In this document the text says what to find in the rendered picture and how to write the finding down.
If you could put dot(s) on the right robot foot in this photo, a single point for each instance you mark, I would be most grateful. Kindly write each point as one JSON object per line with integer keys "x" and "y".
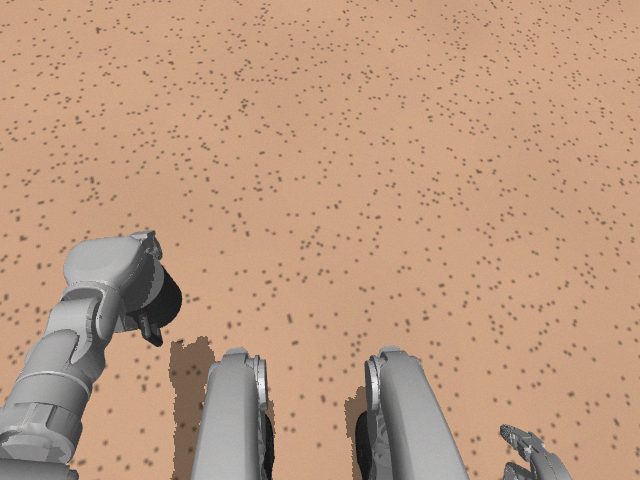
{"x": 363, "y": 449}

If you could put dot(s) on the left robot arm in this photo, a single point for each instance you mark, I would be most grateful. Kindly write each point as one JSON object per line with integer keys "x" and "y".
{"x": 40, "y": 422}

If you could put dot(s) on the right robot hand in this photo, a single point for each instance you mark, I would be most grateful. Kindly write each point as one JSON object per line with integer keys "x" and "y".
{"x": 544, "y": 465}

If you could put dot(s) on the left robot hand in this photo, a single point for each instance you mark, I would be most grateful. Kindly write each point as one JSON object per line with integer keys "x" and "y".
{"x": 113, "y": 261}

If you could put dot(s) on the mug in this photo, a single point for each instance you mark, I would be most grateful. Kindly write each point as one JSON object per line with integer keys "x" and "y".
{"x": 153, "y": 300}

